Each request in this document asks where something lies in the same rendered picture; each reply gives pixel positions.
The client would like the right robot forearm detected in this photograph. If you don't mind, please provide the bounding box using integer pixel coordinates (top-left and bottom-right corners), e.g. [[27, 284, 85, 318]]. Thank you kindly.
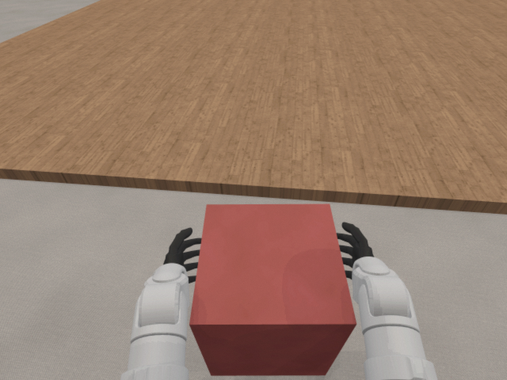
[[352, 256, 438, 380]]

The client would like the left robot forearm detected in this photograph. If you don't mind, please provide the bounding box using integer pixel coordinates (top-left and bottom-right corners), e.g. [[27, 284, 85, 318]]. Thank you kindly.
[[120, 263, 189, 380]]

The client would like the right robot hand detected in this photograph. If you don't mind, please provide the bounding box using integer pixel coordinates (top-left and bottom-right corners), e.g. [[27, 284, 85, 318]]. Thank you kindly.
[[337, 222, 374, 279]]

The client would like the left robot hand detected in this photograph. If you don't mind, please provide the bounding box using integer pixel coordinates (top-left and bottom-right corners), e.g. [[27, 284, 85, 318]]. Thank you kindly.
[[164, 227, 202, 283]]

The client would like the carton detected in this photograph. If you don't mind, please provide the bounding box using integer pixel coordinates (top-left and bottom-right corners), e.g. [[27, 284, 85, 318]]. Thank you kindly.
[[189, 204, 356, 376]]

